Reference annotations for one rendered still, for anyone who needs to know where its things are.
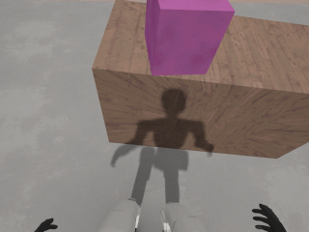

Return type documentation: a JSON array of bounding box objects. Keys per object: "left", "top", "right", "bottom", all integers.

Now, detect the robot left hand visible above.
[{"left": 35, "top": 218, "right": 58, "bottom": 232}]

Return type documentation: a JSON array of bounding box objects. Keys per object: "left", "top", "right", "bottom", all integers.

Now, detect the carton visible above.
[{"left": 144, "top": 0, "right": 235, "bottom": 76}]

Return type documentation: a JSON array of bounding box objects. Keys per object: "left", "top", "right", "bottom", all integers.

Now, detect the robot right hand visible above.
[{"left": 252, "top": 203, "right": 287, "bottom": 232}]

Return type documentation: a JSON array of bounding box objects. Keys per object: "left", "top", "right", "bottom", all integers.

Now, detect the pedestal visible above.
[{"left": 92, "top": 0, "right": 309, "bottom": 159}]

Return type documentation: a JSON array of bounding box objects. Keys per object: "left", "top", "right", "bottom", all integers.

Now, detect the robot thigh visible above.
[
  {"left": 160, "top": 202, "right": 209, "bottom": 232},
  {"left": 98, "top": 199, "right": 142, "bottom": 232}
]

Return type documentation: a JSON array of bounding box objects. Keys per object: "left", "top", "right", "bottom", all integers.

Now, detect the robot right thigh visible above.
[{"left": 160, "top": 202, "right": 209, "bottom": 232}]

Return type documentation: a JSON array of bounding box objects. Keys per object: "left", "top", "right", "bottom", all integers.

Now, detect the robot left thigh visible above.
[{"left": 98, "top": 199, "right": 142, "bottom": 232}]

